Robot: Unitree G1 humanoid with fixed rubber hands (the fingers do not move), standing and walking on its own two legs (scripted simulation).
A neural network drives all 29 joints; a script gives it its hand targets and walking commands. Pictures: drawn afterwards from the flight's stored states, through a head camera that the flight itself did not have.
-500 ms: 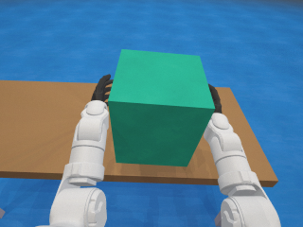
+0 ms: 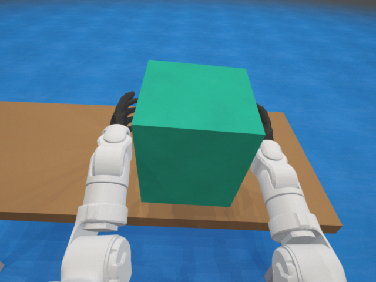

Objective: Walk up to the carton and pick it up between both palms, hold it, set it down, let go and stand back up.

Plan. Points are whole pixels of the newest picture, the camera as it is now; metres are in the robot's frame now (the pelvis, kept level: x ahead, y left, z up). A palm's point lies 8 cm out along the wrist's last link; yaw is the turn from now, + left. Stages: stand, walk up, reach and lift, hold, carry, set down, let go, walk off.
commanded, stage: reach and lift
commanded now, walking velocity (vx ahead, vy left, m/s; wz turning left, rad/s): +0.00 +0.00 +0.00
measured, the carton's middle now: (191, 137) +0.39 +0.01 +0.15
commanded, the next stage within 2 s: hold in 0.04 s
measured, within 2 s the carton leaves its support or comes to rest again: neither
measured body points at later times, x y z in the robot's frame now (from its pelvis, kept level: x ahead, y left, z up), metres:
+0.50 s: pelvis +0.00 +0.00 +0.00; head -0.06 +0.01 +0.45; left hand +0.38 +0.16 +0.20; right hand +0.38 -0.15 +0.17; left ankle -0.01 +0.09 -0.74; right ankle +0.07 -0.11 -0.74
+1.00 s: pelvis -0.01 +0.00 +0.00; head -0.07 +0.01 +0.45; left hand +0.37 +0.16 +0.20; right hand +0.37 -0.14 +0.18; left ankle -0.01 +0.09 -0.74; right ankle +0.07 -0.11 -0.74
